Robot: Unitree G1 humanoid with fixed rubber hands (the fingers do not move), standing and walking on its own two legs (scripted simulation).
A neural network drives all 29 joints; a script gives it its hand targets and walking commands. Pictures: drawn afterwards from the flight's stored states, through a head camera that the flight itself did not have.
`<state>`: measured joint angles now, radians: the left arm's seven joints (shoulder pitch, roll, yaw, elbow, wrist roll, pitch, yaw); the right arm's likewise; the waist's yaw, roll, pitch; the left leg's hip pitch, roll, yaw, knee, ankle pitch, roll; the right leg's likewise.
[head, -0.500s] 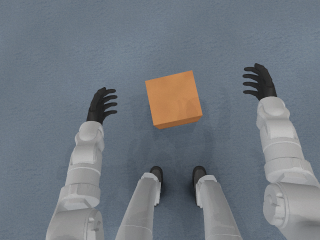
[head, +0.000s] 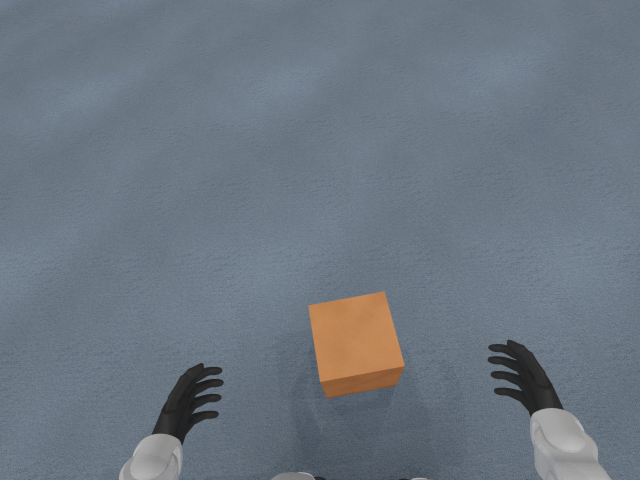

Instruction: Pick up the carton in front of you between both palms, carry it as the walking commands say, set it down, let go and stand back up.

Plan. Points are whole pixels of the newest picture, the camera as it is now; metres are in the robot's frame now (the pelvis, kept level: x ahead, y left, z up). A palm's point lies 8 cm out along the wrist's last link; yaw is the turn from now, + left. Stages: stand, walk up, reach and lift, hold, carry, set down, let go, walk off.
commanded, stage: let go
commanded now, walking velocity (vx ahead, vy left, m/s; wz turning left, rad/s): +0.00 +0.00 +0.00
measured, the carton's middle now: (354, 347) +0.43 +0.01 -0.64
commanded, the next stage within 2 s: stand in 0.58 s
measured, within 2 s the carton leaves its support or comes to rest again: neither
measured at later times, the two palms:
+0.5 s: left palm (172, 432) +0.16 +0.23 -0.05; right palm (575, 468) +0.15 -0.24 -0.06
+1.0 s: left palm (139, 468) +0.12 +0.28 -0.09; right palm out of the picture +0.11 -0.28 -0.07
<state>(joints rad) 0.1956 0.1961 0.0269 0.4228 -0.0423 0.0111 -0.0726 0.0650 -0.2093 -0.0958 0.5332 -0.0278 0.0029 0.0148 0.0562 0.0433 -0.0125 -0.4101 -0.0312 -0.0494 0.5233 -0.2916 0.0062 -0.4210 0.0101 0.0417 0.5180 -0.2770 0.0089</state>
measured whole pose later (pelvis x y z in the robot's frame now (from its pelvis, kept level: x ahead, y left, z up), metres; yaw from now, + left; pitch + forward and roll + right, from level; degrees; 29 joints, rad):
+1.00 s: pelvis -0.01 +0.01 +0.00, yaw +0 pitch -2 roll -1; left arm 0.21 0.30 0.06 0.72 0.02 0.00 0.03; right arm 0.22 -0.29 -0.08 0.71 -0.02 -0.01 -0.01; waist -0.01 -0.02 0.02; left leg -0.18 -0.03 -0.05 0.54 -0.33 0.02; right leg -0.18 0.01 0.04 0.50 -0.30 0.02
